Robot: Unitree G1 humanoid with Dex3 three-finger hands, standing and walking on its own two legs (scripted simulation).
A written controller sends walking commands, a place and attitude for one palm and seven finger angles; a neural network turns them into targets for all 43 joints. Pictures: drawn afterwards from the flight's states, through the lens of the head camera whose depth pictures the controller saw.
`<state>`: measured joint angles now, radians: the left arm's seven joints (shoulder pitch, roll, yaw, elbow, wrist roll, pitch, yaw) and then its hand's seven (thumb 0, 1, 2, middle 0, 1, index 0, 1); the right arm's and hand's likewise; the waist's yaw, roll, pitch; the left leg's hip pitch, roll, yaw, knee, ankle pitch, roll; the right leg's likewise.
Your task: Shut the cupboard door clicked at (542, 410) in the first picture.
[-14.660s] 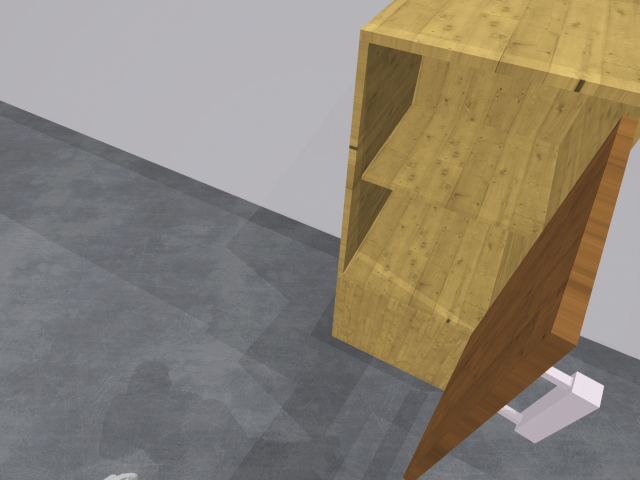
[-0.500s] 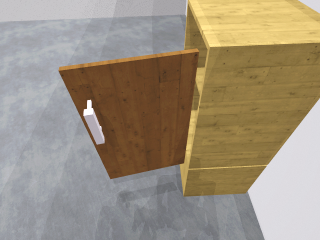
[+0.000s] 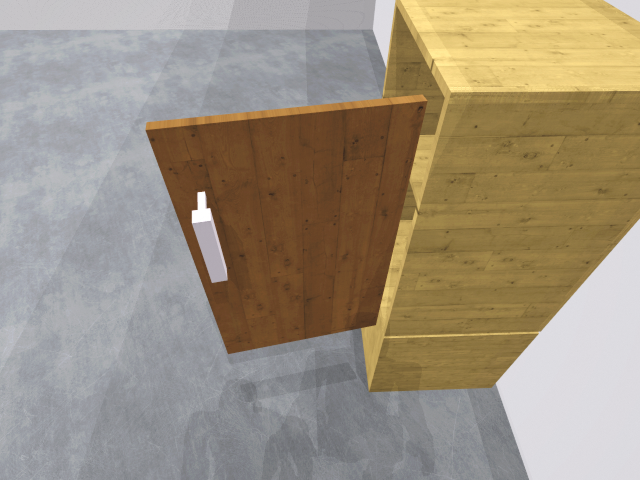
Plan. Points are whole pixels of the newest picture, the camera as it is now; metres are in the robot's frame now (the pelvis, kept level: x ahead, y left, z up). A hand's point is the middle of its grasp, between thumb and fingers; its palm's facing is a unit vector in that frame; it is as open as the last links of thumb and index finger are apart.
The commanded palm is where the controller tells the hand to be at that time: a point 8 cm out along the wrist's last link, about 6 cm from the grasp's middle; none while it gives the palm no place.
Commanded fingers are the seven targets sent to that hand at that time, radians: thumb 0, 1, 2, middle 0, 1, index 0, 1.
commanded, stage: look again from close up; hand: left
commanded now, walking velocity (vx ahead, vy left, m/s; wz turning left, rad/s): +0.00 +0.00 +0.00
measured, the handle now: (210, 237) +0.43 +0.20 +0.05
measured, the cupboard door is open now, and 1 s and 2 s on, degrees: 100 100 100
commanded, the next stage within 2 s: shuffle to correct the standing spot in 0.28 s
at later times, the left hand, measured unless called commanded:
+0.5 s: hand out of the picture +0.01 +0.20 -0.17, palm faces -0.01 -0.98 -0.21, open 7.4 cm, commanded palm none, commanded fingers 0.00 0.90 0.90 -0.20 -0.30 -0.20 -0.30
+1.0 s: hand out of the picture +0.00 +0.14 -0.19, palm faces +0.17 -0.97 -0.15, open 7.4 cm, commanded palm none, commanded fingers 0.00 0.90 0.90 -0.20 -0.30 -0.20 -0.30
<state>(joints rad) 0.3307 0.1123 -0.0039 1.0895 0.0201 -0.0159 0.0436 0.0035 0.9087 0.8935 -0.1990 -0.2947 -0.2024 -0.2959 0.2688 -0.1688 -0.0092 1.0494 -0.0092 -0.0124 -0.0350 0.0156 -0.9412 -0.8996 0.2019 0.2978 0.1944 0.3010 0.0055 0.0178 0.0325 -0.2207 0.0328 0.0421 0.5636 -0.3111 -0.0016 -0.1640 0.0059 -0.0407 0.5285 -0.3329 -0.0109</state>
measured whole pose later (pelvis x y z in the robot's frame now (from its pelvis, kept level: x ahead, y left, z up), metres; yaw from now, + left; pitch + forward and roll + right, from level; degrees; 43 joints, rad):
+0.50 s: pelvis +0.01 +0.02 +0.00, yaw +0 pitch +0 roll +1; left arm 0.28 0.17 -0.01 1.09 0.02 0.00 0.03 0.00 0.91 0.89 -0.20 -0.29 -0.20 -0.30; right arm 0.29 -0.15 0.02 1.10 -0.01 -0.01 -0.02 0.01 -0.91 -0.90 0.20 0.30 0.20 0.30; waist -0.01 -0.01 0.05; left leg -0.19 -0.02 0.07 0.47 -0.28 0.04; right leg -0.17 -0.05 -0.01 0.50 -0.33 0.02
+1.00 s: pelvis +0.05 -0.03 -0.01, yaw +9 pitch +0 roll -1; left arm 0.32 0.18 0.02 1.04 0.03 0.06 0.02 0.00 0.91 0.89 -0.20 -0.29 -0.20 -0.30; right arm 0.18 -0.17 -0.02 0.98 -0.03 -0.01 -0.04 0.01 -0.91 -0.90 0.20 0.30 0.20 0.30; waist 0.00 -0.06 0.09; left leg -0.31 0.03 0.10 0.66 -0.35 0.04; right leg -0.38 -0.02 -0.08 1.10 -0.53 0.00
